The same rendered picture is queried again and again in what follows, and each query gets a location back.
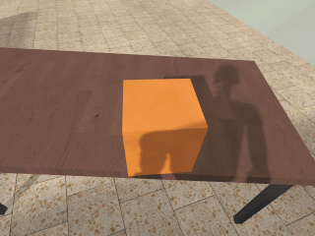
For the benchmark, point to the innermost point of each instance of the table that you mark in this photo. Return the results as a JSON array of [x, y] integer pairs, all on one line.
[[61, 113]]

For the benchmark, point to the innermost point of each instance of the carton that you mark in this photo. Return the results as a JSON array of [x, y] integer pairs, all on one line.
[[163, 126]]

